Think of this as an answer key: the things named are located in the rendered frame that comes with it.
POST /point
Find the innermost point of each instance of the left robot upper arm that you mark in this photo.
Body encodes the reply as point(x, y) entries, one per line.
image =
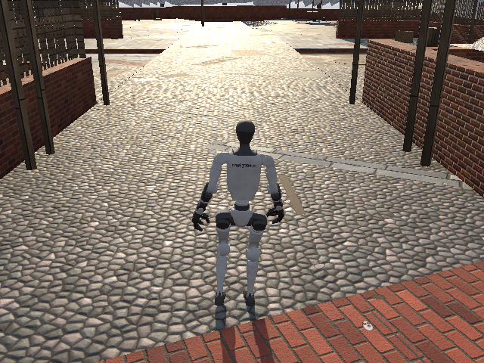
point(215, 172)

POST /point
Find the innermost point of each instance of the robot head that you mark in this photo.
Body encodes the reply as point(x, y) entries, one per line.
point(245, 130)

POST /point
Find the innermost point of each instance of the right robot upper arm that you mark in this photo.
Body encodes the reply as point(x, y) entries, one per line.
point(270, 171)

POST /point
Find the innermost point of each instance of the right robot forearm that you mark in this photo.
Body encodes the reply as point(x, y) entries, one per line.
point(277, 201)

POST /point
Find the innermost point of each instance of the right robot hand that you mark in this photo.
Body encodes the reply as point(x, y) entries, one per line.
point(274, 212)

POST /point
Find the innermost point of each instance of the right robot shin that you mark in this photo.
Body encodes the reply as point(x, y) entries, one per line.
point(252, 269)

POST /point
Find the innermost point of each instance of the left robot hand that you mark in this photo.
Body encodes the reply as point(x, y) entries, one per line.
point(196, 220)

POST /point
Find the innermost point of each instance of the left robot forearm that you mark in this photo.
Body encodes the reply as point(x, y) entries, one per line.
point(203, 201)

